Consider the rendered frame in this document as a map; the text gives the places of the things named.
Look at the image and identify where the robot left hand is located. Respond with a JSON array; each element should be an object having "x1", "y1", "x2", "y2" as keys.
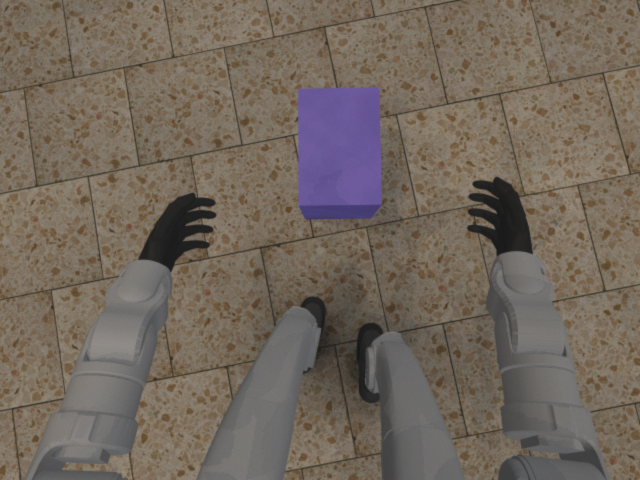
[{"x1": 138, "y1": 193, "x2": 216, "y2": 272}]

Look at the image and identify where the right robot forearm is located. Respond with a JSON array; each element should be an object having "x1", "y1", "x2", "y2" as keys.
[{"x1": 486, "y1": 251, "x2": 611, "y2": 480}]

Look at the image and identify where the carton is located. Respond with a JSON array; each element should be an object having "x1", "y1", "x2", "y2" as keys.
[{"x1": 298, "y1": 87, "x2": 382, "y2": 219}]

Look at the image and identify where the robot right hand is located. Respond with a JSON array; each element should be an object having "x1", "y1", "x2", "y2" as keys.
[{"x1": 467, "y1": 177, "x2": 533, "y2": 256}]

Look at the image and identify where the robot right thigh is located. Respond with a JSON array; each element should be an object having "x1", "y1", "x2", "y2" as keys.
[{"x1": 366, "y1": 341, "x2": 465, "y2": 480}]

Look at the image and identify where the left robot forearm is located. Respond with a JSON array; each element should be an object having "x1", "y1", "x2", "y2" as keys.
[{"x1": 23, "y1": 260, "x2": 172, "y2": 480}]

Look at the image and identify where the right robot foot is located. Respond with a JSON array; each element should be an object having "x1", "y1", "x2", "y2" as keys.
[{"x1": 357, "y1": 323, "x2": 383, "y2": 403}]

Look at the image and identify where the right robot upper arm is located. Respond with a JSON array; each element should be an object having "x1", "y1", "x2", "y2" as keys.
[{"x1": 498, "y1": 455, "x2": 606, "y2": 480}]

